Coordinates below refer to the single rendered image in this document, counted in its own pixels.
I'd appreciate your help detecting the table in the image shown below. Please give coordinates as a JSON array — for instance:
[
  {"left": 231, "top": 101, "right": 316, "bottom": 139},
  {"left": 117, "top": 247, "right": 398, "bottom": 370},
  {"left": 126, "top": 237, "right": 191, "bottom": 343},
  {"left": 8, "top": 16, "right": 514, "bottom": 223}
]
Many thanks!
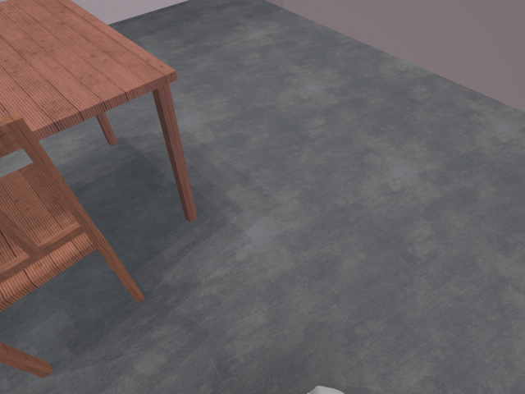
[{"left": 0, "top": 0, "right": 197, "bottom": 222}]

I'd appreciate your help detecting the chair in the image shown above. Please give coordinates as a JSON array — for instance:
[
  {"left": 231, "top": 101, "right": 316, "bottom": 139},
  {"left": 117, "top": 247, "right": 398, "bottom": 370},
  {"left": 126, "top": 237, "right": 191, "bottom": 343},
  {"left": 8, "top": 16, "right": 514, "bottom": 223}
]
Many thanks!
[{"left": 0, "top": 112, "right": 145, "bottom": 378}]

